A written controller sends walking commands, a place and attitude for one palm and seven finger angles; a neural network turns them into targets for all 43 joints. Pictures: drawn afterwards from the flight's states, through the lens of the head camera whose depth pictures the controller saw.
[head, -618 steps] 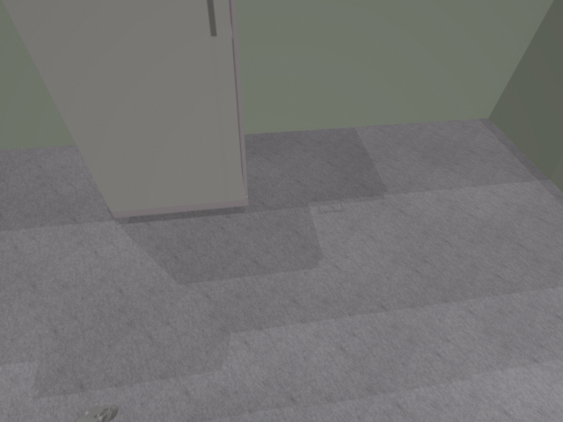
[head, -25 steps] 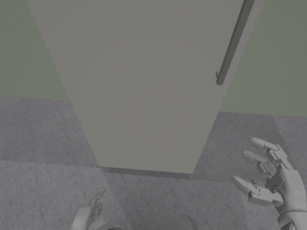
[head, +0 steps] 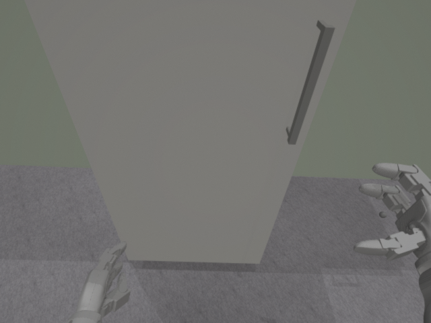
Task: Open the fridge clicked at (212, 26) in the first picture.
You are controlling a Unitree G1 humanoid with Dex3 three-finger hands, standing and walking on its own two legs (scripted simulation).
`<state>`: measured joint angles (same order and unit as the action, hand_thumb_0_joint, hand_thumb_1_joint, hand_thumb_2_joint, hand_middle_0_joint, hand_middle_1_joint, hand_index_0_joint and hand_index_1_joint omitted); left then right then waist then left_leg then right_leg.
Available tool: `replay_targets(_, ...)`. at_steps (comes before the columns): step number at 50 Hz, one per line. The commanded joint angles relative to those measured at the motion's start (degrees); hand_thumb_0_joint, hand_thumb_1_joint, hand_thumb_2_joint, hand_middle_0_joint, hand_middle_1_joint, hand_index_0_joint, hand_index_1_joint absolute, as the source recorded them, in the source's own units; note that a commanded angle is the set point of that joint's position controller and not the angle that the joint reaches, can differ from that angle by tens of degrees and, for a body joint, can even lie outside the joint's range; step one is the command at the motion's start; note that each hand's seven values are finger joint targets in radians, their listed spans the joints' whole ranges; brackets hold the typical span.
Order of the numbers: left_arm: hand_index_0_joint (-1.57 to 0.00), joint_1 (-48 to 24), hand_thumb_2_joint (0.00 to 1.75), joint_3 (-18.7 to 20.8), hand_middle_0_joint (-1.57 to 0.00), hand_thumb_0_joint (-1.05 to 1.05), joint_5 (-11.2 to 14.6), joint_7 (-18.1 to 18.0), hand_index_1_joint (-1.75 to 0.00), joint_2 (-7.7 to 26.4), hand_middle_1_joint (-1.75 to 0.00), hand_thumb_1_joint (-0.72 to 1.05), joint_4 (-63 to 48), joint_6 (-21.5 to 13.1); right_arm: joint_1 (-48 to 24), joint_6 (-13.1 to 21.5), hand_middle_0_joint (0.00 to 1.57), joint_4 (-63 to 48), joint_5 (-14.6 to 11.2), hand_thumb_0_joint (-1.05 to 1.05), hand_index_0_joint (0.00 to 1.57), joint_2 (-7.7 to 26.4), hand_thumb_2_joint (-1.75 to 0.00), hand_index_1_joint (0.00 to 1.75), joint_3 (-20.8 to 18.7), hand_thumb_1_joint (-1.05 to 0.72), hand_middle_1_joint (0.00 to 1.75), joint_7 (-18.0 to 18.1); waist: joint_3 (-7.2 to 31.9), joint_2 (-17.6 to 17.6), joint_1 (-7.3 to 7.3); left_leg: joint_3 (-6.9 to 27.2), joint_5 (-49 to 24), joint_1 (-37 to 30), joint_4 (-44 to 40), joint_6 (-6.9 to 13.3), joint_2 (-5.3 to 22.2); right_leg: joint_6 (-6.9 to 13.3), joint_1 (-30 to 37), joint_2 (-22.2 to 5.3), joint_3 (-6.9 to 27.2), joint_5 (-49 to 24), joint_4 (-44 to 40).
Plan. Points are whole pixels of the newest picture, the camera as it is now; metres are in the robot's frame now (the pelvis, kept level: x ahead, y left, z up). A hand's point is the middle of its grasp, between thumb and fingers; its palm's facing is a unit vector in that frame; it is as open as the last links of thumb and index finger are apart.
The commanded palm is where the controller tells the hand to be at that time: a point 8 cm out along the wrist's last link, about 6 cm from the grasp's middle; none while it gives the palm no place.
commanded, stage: raise the hand to about handle height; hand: right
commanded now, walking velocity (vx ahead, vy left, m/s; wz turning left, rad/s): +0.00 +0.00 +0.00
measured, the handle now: (304, 89) +0.52 -0.19 +0.22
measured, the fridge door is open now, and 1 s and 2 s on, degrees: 0 0 0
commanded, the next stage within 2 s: move the hooked fingers beside the handle in 0.82 s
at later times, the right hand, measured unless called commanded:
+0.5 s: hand (398, 173) +0.29 -0.28 +0.20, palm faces +0.11 +0.99 -0.04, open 14.0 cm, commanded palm +0.24 -0.31 +0.21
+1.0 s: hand (405, 175) +0.28 -0.28 +0.21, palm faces +0.14 +0.99 -0.03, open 14.0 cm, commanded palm +0.26 -0.32 +0.21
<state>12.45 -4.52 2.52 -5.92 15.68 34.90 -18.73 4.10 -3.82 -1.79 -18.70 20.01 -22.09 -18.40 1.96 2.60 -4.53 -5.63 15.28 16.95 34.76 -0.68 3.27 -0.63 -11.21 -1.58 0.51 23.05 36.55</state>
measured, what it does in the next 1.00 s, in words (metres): stands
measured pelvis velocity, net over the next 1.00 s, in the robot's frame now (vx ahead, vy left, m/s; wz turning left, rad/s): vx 0.00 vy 0.00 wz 0.02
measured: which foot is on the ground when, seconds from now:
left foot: down 0.00-1.00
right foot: down 0.00-1.00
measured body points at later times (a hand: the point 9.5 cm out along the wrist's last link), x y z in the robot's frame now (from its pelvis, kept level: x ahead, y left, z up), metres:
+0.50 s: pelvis +0.00 +0.01 +0.01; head -0.03 +0.03 +0.46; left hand +0.18 +0.24 -0.06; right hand +0.27 -0.33 +0.21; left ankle +0.04 +0.13 -0.73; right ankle -0.03 -0.12 -0.73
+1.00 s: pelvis +0.00 +0.00 +0.01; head -0.04 +0.02 +0.46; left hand +0.19 +0.21 -0.05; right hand +0.27 -0.34 +0.21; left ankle +0.04 +0.13 -0.73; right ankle -0.03 -0.12 -0.73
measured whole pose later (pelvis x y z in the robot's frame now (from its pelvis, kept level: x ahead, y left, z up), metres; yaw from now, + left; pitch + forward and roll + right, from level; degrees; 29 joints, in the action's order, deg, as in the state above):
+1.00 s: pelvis +0.00 +0.00 +0.01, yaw +1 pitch -4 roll +0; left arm 12.4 -6.2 3.5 -5.9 15.0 35.5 -13.1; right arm -10.8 -14.5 7.8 -17.1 25.2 -27.3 -21.8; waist 0.9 3.0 -4.6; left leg -4.7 11.0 11.4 27.0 -0.8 3.0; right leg -0.4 -5.1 -1.3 -0.6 18.6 28.1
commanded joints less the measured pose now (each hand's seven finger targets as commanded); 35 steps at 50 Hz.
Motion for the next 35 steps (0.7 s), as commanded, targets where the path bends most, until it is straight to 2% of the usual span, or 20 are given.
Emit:
replay_targets(1, -0.2, -6.0, 0.9, 2.2, -0.2, 0.0, 0.6, -1.1, -0.3, 6.2, -0.3, 0.9, -8.4, -2.0, -18.4, 0.6, 0.3, -11.0, -1.0, 0.0, 0.3, 14.5, -0.3, 1.2, -6.7, 0.5, 1.2, -1.0, 6.3, 0.0, 0.99, 1.5, -11.1, -9.7, -5.7, 1.7, -2.1, 1.1, -3.5, 1.6, 0.3, -15.9, -8.7)
replay_targets(2, -0.2, -6.4, 0.9, 2.0, -0.2, 0.0, 0.4, -1.1, -0.3, 6.2, -0.3, 0.9, -8.4, -1.7, -19.2, 0.1, 0.3, -10.2, -1.1, 0.0, 0.3, 15.7, -0.3, 1.2, -7.6, 0.5, 1.2, -1.2, 6.5, -0.3, 0.63, 2.0, -11.3, -10.6, -6.1, 1.8, -2.2, 1.3, -3.5, 1.6, 0.1, -16.1, -8.6)
replay_targets(4, -0.2, -6.6, 0.9, 1.9, -0.2, 0.0, 0.7, -1.1, -0.3, 6.0, -0.3, 0.9, -8.2, -1.2, -22.0, -0.8, 0.3, -9.1, -1.1, 0.0, 0.3, 16.3, -0.3, 1.2, -8.0, 0.5, 1.2, -1.8, 6.9, 0.8, 0.95, 2.1, -12.1, -10.8, -6.7, 1.7, -2.0, 1.3, -2.2, 1.7, -0.1, -16.5, -9.2)
replay_targets(7, -0.2, -7.1, 0.9, 1.7, -0.2, 0.0, 0.9, -1.2, -0.3, 6.0, -0.3, 0.9, -8.2, -0.5, -24.7, -2.3, 0.3, -6.3, -1.0, 0.0, 0.3, 18.3, -0.3, 1.2, -9.2, 0.5, 1.2, -2.4, 6.5, 0.0, 0.78, 2.6, -10.8, -11.5, -7.9, 1.7, -2.1, 1.4, -2.2, 1.6, -0.2, -15.8, -9.7)
replay_targets(8, -0.2, -7.4, 0.9, 1.5, -0.2, 0.0, 1.0, -1.3, -0.3, 5.9, -0.3, 0.9, -8.2, -0.3, -26.6, -2.8, 0.3, -6.3, -0.8, 0.0, 0.3, 18.1, -0.3, 1.2, -8.6, 0.5, 1.2, -2.7, 6.7, 0.2, 1.14, 2.4, -10.9, -11.5, -8.1, 1.7, -2.0, 1.5, -1.6, 1.6, -0.3, -15.9, -10.3)
replay_targets(11, -0.2, -7.6, 0.9, 1.6, -0.2, 0.0, 1.1, -1.3, -0.3, 6.1, -0.3, 0.9, -8.4, 0.2, -30.1, -3.9, 0.3, -5.2, -0.4, 0.0, 0.3, 20.2, -0.3, 1.2, -9.7, 0.5, 1.2, -3.2, 7.7, 1.8, 0.94, 2.2, -11.7, -12.2, -8.4, 1.9, -1.9, 1.4, -0.6, 1.7, -0.1, -16.6, -11.1)
replay_targets(13, -0.2, -7.9, 0.9, 1.4, -0.2, 0.0, 1.1, -1.2, -0.3, 6.1, -0.3, 0.9, -8.4, 0.6, -31.5, -4.8, 0.3, -3.7, -0.5, 0.0, 0.3, 21.7, -0.3, 1.2, -10.7, 0.5, 1.2, -3.5, 7.8, -0.3, 0.75, 2.5, -11.9, -13.0, -9.0, 1.8, -1.8, 1.6, -0.8, 1.6, 0.0, -16.9, -11.3)
replay_targets(14, -0.2, -8.0, 0.9, 1.5, -0.2, 0.0, 1.3, -1.2, -0.3, 6.2, -0.3, 0.9, -8.5, 0.8, -32.4, -5.3, 0.3, -2.9, -0.3, 0.0, 0.3, 22.2, -0.3, 1.2, -10.6, 0.5, 1.2, -3.8, 7.7, 1.1, 0.7, 2.6, -10.8, -12.7, -9.3, 1.8, -1.8, 1.6, -0.7, 1.7, -0.2, -16.2, -11.5)
replay_targets(16, -0.2, -8.1, 0.9, 1.5, -0.2, 0.0, 1.4, -1.2, -0.3, 6.4, -0.3, 0.9, -8.5, 1.1, -34.2, -6.0, 0.3, -0.8, -0.2, 0.0, 0.3, 23.2, -0.3, 1.2, -11.2, 0.5, 1.2, -4.0, 6.9, 0.2, 0.78, 2.6, -8.6, -12.1, -10.0, 1.9, -1.7, 1.6, -1.0, 1.8, 0.0, -14.7, -12.1)
replay_targets(19, -0.2, -7.6, 0.9, 1.9, -0.2, 0.0, 1.6, -0.6, -0.3, 6.9, -0.3, 0.9, -8.7, 1.9, -29.5, -7.5, 0.3, 3.8, -0.7, 0.0, 0.3, 20.5, -0.3, 1.2, -9.6, 0.5, 1.2, -5.1, 5.8, -2.3, 0.59, 3.0, -8.8, -11.8, -9.9, 1.9, -1.4, 1.6, -2.2, 1.5, -0.3, -14.8, -11.9)
replay_targets(20, -0.2, -7.9, 0.9, 2.0, -0.2, 0.0, 1.8, -0.4, -0.3, 7.1, -0.3, 0.9, -9.0, 2.1, -29.4, -7.8, 0.3, 2.9, -0.6, 0.0, 0.3, 20.2, -0.3, 1.2, -9.2, 0.5, 1.2, -5.3, 6.1, -0.9, 0.55, 2.9, -8.9, -11.7, -9.7, 1.9, -1.4, 1.5, -2.0, 1.6, -0.4, -14.9, -11.9)
replay_targets(25, -0.2, -8.3, 0.9, 2.3, -0.2, 0.0, 1.3, 0.0, -0.3, 6.5, -0.3, 0.9, -10.4, 2.1, -30.9, -6.1, 0.3, -5.4, -0.8, 0.0, 0.3, 22.8, -0.3, 1.2, -12.2, 0.5, 1.2, -3.7, 10.5, 1.0, -0.15, 2.5, -11.8, -13.7, -8.9, 2.1, -1.8, 1.4, 0.4, 1.7, -0.5, -17.8, -12.0)
replay_targets(26, -0.2, -8.1, 0.9, 2.3, -0.2, 0.0, 1.2, -0.2, -0.3, 6.5, -0.3, 0.9, -10.3, 2.0, -30.7, -5.7, 0.3, -5.5, -0.9, 0.0, 0.3, 23.0, -0.3, 1.2, -12.8, 0.5, 1.2, -3.2, 10.0, 1.2, -0.18, 2.4, -12.2, -13.5, -8.9, 2.2, -1.9, 1.5, 0.6, 1.7, -0.6, -18.1, -12.1)
replay_targets(27, -0.2, -8.1, 0.9, 2.3, -0.2, 0.0, 1.0, -0.1, -0.3, 6.6, -0.3, 0.9, -9.8, 2.0, -30.1, -5.5, 0.3, -5.2, -0.9, 0.0, 0.3, 23.5, -0.3, 1.2, -13.4, 0.5, 1.2, -2.8, 9.1, -0.4, -0.2, 2.7, -12.1, -13.8, -9.3, 2.2, -1.9, 1.6, -0.2, 1.4, -0.6, -18.1, -11.9)
replay_targets(30, -0.2, -7.9, 0.9, 2.3, -0.2, 0.0, 1.1, -0.5, -0.3, 6.4, -0.3, 0.9, -9.4, 1.8, -32.4, -5.1, 0.3, -6.3, 0.0, 0.0, 0.3, 22.4, -0.3, 1.2, -12.0, 0.5, 1.2, -1.9, 7.9, 3.7, 0.4, 2.4, -10.7, -12.4, -9.7, 2.3, -2.0, 1.3, 0.9, 1.6, -0.6, -16.8, -13.2)
replay_targets(31, -0.2, -7.9, 0.9, 2.2, -0.2, 0.0, 1.1, -0.7, -0.3, 6.4, -0.3, 0.9, -9.3, 1.8, -32.4, -5.3, 0.3, -5.4, 0.3, 0.0, 0.3, 22.1, -0.3, 1.2, -11.6, 0.5, 1.2, -1.7, 7.0, 4.0, 0.48, 2.3, -10.5, -12.0, -9.9, 2.4, -2.0, 1.3, 0.8, 1.5, -0.6, -16.6, -13.4)
replay_targets(32, -0.2, -8.0, 0.9, 2.3, -0.2, 0.0, 1.0, -0.7, -0.3, 6.5, -0.3, 0.9, -9.0, 1.8, -32.1, -5.5, 0.3, -5.1, 0.2, 0.0, 0.3, 22.0, -0.3, 1.2, -11.5, 0.5, 1.2, -1.7, 7.1, 2.3, 0.49, 2.8, -10.4, -12.5, -10.3, 2.3, -1.9, 1.5, 0.6, 1.4, -0.8, -16.4, -13.0)
replay_targets(35, -0.2, -7.9, 0.9, 1.9, -0.2, 0.0, 1.3, -1.0, -0.3, 6.4, -0.3, 0.9, -8.8, 1.9, -33.5, -6.1, 0.3, -4.1, 0.6, 0.0, 0.3, 20.6, -0.3, 1.2, -9.4, 0.5, 1.2, -2.3, 5.7, 2.9, 1.09, 2.3, -8.4, -11.4, -10.6, 2.3, -2.1, 1.3, 0.6, 1.4, -0.3, -14.8, -14.0)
